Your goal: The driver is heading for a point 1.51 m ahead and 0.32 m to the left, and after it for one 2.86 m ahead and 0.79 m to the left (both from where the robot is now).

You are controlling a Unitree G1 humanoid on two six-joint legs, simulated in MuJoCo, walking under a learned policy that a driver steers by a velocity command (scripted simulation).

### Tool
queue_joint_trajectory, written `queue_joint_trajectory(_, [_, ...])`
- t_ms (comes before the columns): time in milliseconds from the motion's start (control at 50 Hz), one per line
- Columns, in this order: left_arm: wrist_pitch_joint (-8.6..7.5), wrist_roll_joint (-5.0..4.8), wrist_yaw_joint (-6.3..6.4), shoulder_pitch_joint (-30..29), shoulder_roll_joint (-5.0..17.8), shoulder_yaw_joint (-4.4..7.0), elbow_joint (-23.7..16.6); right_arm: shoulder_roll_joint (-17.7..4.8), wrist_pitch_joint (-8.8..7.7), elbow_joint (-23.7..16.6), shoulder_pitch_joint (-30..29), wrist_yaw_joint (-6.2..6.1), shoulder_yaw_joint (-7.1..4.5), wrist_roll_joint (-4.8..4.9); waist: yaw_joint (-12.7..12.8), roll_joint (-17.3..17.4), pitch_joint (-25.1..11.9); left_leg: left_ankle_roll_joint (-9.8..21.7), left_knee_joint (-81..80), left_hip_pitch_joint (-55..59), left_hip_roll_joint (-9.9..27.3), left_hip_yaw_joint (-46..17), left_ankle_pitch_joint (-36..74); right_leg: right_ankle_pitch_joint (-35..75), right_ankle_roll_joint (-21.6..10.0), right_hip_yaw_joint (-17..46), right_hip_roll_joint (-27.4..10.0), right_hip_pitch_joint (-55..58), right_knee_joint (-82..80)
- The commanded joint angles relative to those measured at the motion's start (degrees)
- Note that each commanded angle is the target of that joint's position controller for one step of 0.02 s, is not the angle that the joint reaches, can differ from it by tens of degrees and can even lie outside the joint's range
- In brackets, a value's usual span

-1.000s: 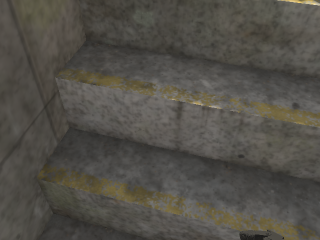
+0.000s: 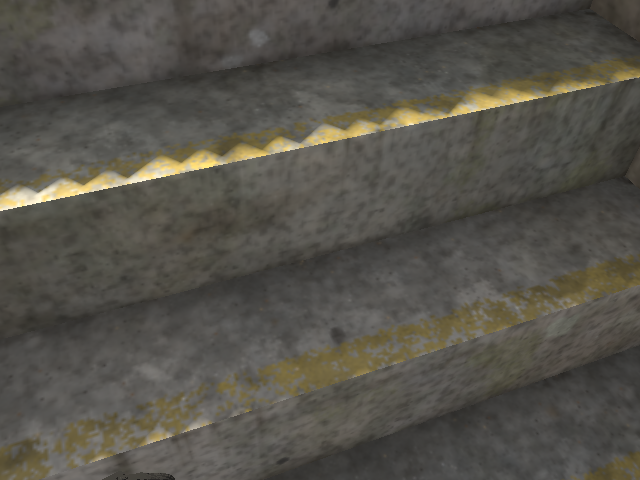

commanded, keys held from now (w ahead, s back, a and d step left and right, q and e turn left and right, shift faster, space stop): w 0.04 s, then w+q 0.86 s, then w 0.10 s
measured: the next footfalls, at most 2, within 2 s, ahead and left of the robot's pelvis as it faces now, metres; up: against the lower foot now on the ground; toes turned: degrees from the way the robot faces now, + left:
left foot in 0.60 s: +0.29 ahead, +0.15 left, +0.22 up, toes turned +11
right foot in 0.92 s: +0.37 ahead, -0.11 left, +0.22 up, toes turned +22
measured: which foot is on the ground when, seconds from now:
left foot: up 0.00-0.58, down 0.60-0.90, up 0.92-1.00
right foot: down 0.00-0.50, up 0.52-0.90, down 0.92-1.00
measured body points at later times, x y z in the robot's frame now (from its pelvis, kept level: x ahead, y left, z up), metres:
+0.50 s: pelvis +0.18 +0.02 +0.16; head +0.20 -0.03 +0.61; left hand +0.06 +0.18 +0.02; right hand +0.46 -0.04 +0.08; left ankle +0.27 +0.12 -0.34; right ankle +0.09 -0.07 -0.60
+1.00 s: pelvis +0.26 -0.03 +0.28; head +0.23 -0.07 +0.73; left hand +0.16 +0.17 +0.14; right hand +0.50 -0.16 +0.16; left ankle +0.18 +0.11 -0.24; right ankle +0.33 -0.12 -0.42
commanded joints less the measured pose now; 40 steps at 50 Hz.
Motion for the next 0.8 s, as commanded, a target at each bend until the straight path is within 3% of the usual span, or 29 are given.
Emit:
queue_joint_trajectory(20, [-3.53,0.77,-1.62,7.41,-4.51,-0.82,8.74,9.15,-3.65,-17.56,-15.83,1.68,4.58,-1.04,-1.15,-1.95,4.74,4.36,38.45,-34.82,-2.32,-5.12,-3.53,-6.55,-1.97,38.13,-11.36,14.21,-42.87])
queue_joint_trajectory(40, [-4.25,0.64,-2.76,11.65,-5.91,-0.92,11.62,9.94,-4.54,-17.45,-16.26,2.05,5.78,-2.05,-0.49,2.68,2.11,6.12,32.48,-33.78,-2.63,-5.81,0.84,7.28,1.15,29.25,-7.44,20.36,-40.41])
queue_joint_trajectory(60, [-4.82,0.81,-3.34,12.21,-6.00,-0.76,12.91,9.43,-4.61,-14.92,-11.69,2.49,6.10,-0.81,-1.86,3.26,0.84,5.64,30.47,-35.88,-4.27,-6.85,1.31,15.95,0.33,24.91,-7.71,24.09,-39.55])
queue_joint_trajectory(100, [-5.48,2.82,-4.15,15.42,-5.51,-1.29,17.37,11.12,-3.89,-13.89,-13.14,1.56,7.43,0.85,-2.22,-0.58,0.51,5.31,38.11,-43.47,-6.94,-6.65,-1.15,26.37,0.91,21.29,-9.38,26.98,-40.63])
queue_joint_trajectory(160, [-5.63,3.42,-4.41,16.81,-5.21,-2.44,21.01,14.11,-2.46,-11.58,-14.09,1.13,8.75,1.63,-3.18,-2.41,-0.26,4.61,50.77,-56.71,-7.49,-5.42,2.87,24.97,4.92,17.02,-12.15,27.24,-41.93])
queue_joint_trajectory(200, [-5.09,3.94,-3.70,15.41,-3.95,-2.77,21.51,13.92,-1.52,-14.27,-21.25,1.14,9.22,1.70,-2.84,-5.69,1.04,3.56,47.10,-58.38,-5.89,-1.12,8.43,21.59,8.17,12.02,-11.21,21.52,-45.65])
queue_joint_trajectory(240, [-5.33,2.77,-2.16,18.62,-4.17,-3.22,24.07,13.29,-0.70,-16.52,-33.02,0.11,9.79,1.52,1.95,-7.54,3.46,2.13,39.40,-57.58,-5.47,4.08,13.07,21.03,8.08,10.55,-11.65,15.33,-50.96])
queue_joint_trajectory(280, [-4.29,3.03,0.27,25.45,-4.08,-3.74,26.85,15.87,-0.46,-18.95,-43.06,0.14,11.56,2.20,7.34,-8.76,3.27,1.44,33.76,-60.93,-5.16,8.54,12.93,27.63,6.12,12.78,-14.36,19.63,-56.29])
queue_joint_trajectory(300, [-3.76,4.66,1.14,28.85,-2.94,-3.59,29.00,17.99,-0.19,-16.93,-39.67,0.36,11.94,2.74,7.15,-9.80,-0.07,1.92,39.99,-63.24,-4.39,8.77,12.74,31.47,4.07,15.26,-16.69,28.29,-56.40])
queue_joint_trajectory(340, [-2.91,4.19,2.14,30.63,-0.87,-2.83,30.39,17.53,-0.04,-14.30,-36.23,1.16,11.90,2.69,7.28,-8.44,-2.55,2.08,39.06,-70.03,-3.28,5.71,7.88,33.62,3.44,13.26,-17.75,42.89,-54.84])
queue_joint_trajectory(360, [-2.70,3.63,2.68,29.83,-1.07,-2.80,30.95,16.47,-0.32,-15.46,-39.42,2.00,11.69,2.62,6.92,-8.45,-0.34,2.72,33.34,-67.31,-2.69,6.59,5.54,38.36,3.32,10.62,-17.78,42.16,-57.14])
queue_joint_trajectory(380, [-2.42,3.09,2.91,29.37,-1.34,-2.89,31.43,15.92,-0.35,-15.66,-40.79,2.65,11.53,1.76,6.32,-6.86,-0.92,3.36,27.28,-60.47,-2.65,9.33,3.21,48.73,3.08,7.30,-16.84,41.29,-57.56])
queue_joint_trajectory(400, [-2.74,1.34,3.07,26.89,-1.36,-3.19,31.20,15.08,-0.51,-16.79,-41.92,2.96,11.32,0.95,4.06,-5.57,-2.58,4.15,17.19,-48.20,-2.98,12.59,-1.70,65.81,3.15,1.70,-15.68,36.69,-59.14])
queue_joint_trajectory(420, [-2.93,0.22,2.99,19.67,0.07,-3.49,30.02,12.34,-0.49,-16.74,-38.52,3.45,10.94,-0.02,-0.72,-6.60,-6.78,5.26,3.38,-25.33,-4.24,20.51,-7.89,99.19,1.17,-5.38,-14.76,27.61,-59.87])
queue_joint_trajectory(440, [-3.48,-0.35,3.64,23.35,2.36,-3.45,30.51,9.28,0.94,-14.94,-37.37,2.49,9.71,-0.63,-0.62,-9.11,-13.02,3.95,0.22,-12.43,-8.16,24.76,-16.88,127.88,-2.72,-5.23,-14.97,28.93,-55.56])
queue_joint_trajectory(460, [-3.46,0.25,4.02,25.27,9.55,-1.67,30.85,7.03,2.58,-12.67,-28.55,1.74,8.92,-0.68,-2.93,-17.74,-14.72,3.10,-11.45,-8.48,-8.43,22.49,-32.43,144.64,-7.52,-2.40,-18.39,37.57,-47.55])
queue_joint_trajectory(480, [-4.01,-1.14,3.33,35.58,6.28,-2.08,33.11,7.67,2.57,-13.38,-32.50,2.09,8.97,0.68,2.41,-16.62,-16.22,5.58,-17.47,-0.06,-8.77,17.53,-32.32,155.67,-7.01,0.27,-18.46,33.48,-38.96])
queue_joint_trajectory(500, [-5.21,-0.91,2.04,40.79,4.85,-2.93,33.09,6.30,2.99,-12.73,-30.44,1.85,8.34,1.16,2.81,-11.69,-20.37,8.71,-23.98,8.33,-5.95,8.08,-33.93,147.38,-5.54,1.39,-16.84,27.10,-31.55])
queue_joint_trajectory(520, [-7.59,-0.58,0.04,36.02,8.54,-2.41,31.31,3.55,5.01,-10.21,-17.44,0.57,6.87,-0.02,-3.60,-9.88,-26.15,7.48,-32.78,15.23,-6.76,3.82,-31.24,125.72,-9.25,5.71,-18.71,27.29,-32.19])
queue_joint_trajectory(540, [-8.11,-0.36,-1.97,28.86,8.27,-2.36,27.21,0.09,6.61,-5.79,-12.60,0.33,4.98,-0.87,-3.96,-2.06,-27.39,7.71,-38.94,21.42,-5.41,-3.15,-27.00,91.29,-11.63,8.29,-15.79,19.21,-29.62])
queue_joint_trajectory(560, [-7.40,0.16,-2.91,20.00,3.61,-2.73,23.63,-2.15,7.60,-3.37,-14.54,0.42,3.16,-2.74,-2.36,8.42,-24.17,10.52,-50.14,16.00,-0.52,-14.81,-28.17,51.65,-9.33,5.15,-5.23,13.25,-8.80])
queue_joint_trajectory(580, [-7.87,0.77,-3.90,5.96,2.21,-2.59,18.57,4.22,7.53,0.37,-8.25,1.36,5.13,-3.69,-4.50,4.15,-15.62,10.57,-55.69,6.72,0.53,-14.85,-27.71,32.94,-8.70,11.88,-4.48,9.89,17.99])
queue_joint_trajectory(600, [-8.31,0.80,-4.01,-6.29,-3.12,-3.39,10.66,7.75,6.90,2.83,-8.84,2.69,6.48,-6.07,-2.91,6.12,-7.11,8.88,-50.19,-0.49,-1.05,-4.28,-18.84,23.57,-8.29,11.91,-2.46,-0.44,37.55])
queue_joint_trajectory(620, [-8.19,0.86,-4.31,-3.15,-7.25,-3.99,7.68,9.07,5.83,1.57,-15.17,3.39,6.64,-6.22,3.74,7.21,-2.98,10.83,-57.64,-5.36,0.33,-10.36,-27.91,20.39,-6.75,15.87,-0.35,-10.71,48.92])
queue_joint_trajectory(640, [-8.00,1.20,-4.77,0.90,-7.99,-4.85,6.30,7.46,4.50,2.67,-15.99,3.00,5.63,-3.72,5.74,6.33,-0.16,11.96,-63.44,-13.86,5.48,-23.22,-46.48,20.26,-5.77,17.71,-0.14,-14.93,53.54])
queue_joint_trajectory(660, [-7.46,1.65,-5.76,3.52,-7.09,-5.34,4.86,7.20,3.68,4.26,-16.35,2.37,5.50,-1.63,8.00,5.29,2.19,10.17,-66.15,-15.36,5.25,-24.57,-51.60,19.71,-4.59,17.96,-1.00,-16.74,52.12])
queue_joint_trajectory(680, [-7.03,1.43,-5.95,6.55,-6.42,-5.89,4.83,6.55,3.33,4.26,-18.10,2.16,5.47,-0.98,10.93,4.34,3.46,9.08,-67.92,-17.61,4.12,-21.99,-50.17,21.19,-3.05,16.63,-1.42,-16.32,47.77])
queue_joint_trajectory(760, [-5.49,2.76,-2.13,9.09,-2.01,-5.75,7.05,1.36,2.91,0.81,-20.69,-0.13,4.19,-2.54,12.91,6.99,0.62,10.81,-69.75,-24.24,3.33,-18.55,-43.18,27.63,4.15,9.76,-1.53,-10.95,36.33])
queue_joint_trajectory(800, [-4.46,2.21,0.53,9.65,-0.85,-5.74,8.51,-2.29,2.46,-3.47,-22.88,-1.17,3.00,-2.96,11.79,9.97,-2.63,11.78,-72.68,-29.73,2.52,-18.28,-37.75,19.58,5.33,9.61,-1.64,1.50,26.65])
